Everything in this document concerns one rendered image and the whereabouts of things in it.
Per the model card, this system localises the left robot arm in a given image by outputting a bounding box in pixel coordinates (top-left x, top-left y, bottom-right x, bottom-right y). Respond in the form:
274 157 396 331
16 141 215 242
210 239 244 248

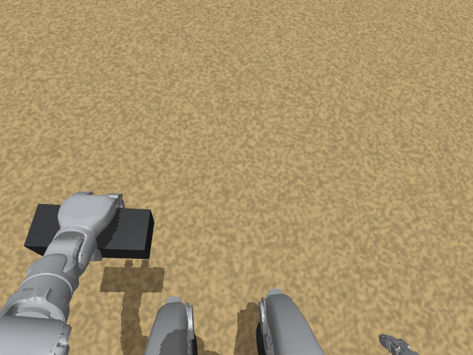
0 226 96 355

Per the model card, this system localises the left robot hand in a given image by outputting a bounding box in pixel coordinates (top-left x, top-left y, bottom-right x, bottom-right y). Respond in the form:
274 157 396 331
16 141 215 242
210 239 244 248
58 192 125 261

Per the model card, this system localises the carton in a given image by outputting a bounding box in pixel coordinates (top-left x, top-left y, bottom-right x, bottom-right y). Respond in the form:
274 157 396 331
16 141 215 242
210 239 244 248
24 204 154 259

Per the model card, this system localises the right robot hand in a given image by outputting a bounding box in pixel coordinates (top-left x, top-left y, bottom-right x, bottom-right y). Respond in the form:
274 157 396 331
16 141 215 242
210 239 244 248
379 334 420 355

